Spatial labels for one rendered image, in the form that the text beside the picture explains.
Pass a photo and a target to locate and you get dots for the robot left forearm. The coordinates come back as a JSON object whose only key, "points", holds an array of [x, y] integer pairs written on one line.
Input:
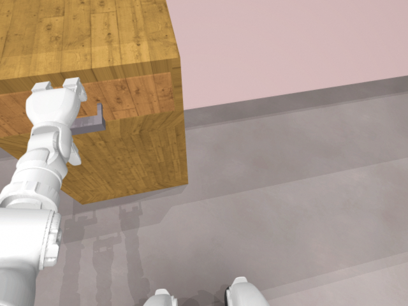
{"points": [[38, 178]]}

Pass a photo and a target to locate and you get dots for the left robot upper arm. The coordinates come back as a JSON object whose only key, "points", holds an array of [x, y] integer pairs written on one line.
{"points": [[30, 239]]}

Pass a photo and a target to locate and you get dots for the cabinet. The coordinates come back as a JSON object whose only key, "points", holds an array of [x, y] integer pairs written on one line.
{"points": [[98, 40]]}

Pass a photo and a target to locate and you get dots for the right robot shin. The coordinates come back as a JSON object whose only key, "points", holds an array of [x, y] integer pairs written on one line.
{"points": [[239, 279]]}

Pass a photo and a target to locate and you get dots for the handle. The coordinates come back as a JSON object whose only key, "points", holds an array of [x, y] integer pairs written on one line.
{"points": [[89, 124]]}

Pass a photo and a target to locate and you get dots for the robot left hand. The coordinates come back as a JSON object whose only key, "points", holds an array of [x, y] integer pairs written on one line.
{"points": [[62, 105]]}

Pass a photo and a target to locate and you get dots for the drawer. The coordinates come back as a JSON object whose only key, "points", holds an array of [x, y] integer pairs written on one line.
{"points": [[121, 98]]}

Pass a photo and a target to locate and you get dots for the right robot thigh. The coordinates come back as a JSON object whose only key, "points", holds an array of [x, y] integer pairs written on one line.
{"points": [[245, 294]]}

